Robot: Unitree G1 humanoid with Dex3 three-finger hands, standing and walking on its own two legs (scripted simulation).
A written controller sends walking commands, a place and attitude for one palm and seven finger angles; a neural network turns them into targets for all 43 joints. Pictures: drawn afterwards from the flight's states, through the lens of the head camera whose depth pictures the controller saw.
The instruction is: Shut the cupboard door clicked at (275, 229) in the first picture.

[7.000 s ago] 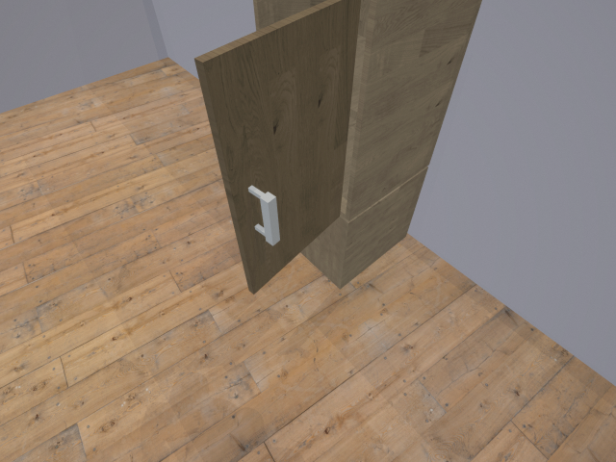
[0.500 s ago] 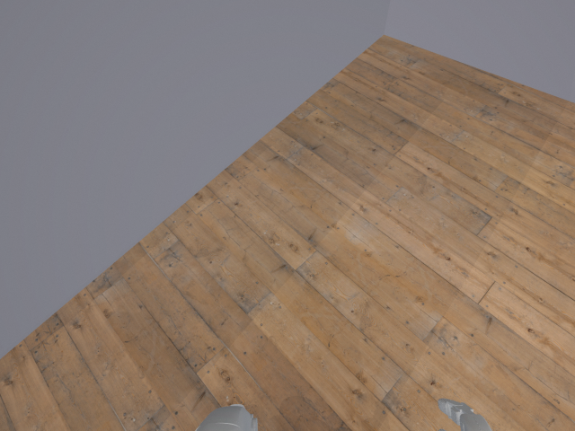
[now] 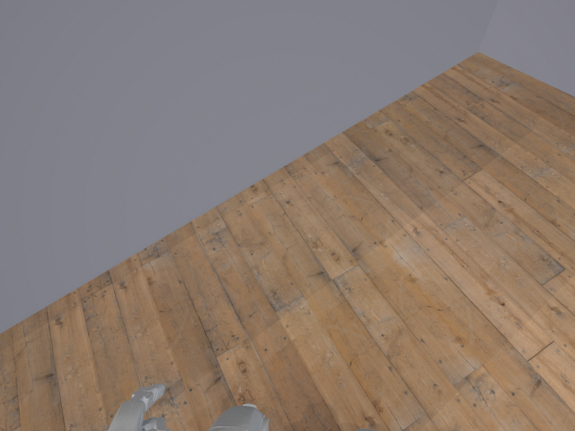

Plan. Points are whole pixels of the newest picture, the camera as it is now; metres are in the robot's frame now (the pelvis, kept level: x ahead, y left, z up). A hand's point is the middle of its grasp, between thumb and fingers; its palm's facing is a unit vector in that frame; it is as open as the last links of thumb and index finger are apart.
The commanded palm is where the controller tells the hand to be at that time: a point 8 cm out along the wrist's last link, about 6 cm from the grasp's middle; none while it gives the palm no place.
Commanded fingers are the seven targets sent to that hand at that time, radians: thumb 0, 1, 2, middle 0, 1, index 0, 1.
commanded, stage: walk to a spot facing it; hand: left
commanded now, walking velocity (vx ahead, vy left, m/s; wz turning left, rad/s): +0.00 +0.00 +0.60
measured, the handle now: out of the picture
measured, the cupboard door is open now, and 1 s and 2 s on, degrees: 98 98 98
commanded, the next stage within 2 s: none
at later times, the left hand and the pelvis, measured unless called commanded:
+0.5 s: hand out of the picture +0.01 +0.22 -0.16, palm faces +0.34 -0.90 -0.29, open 7.4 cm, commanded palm none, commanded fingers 0.00 0.90 0.90 -0.20 -0.30 -0.20 -0.30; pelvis +0.02 -0.01 +0.00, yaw +19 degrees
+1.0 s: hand out of the picture -0.02 +0.14 -0.16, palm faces +0.62 -0.75 -0.23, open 7.3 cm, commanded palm none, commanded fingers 0.00 0.90 0.90 -0.20 -0.30 -0.20 -0.30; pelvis +0.05 -0.05 +0.00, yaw +39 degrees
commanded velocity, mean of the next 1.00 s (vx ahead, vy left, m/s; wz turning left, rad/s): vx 0.00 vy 0.00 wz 0.60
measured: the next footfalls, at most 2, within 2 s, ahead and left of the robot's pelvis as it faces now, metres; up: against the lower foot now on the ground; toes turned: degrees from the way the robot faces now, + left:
left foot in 0.34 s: +0.02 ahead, +0.12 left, +0.00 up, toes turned +20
right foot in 0.64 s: +0.12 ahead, -0.14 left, +0.00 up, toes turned +20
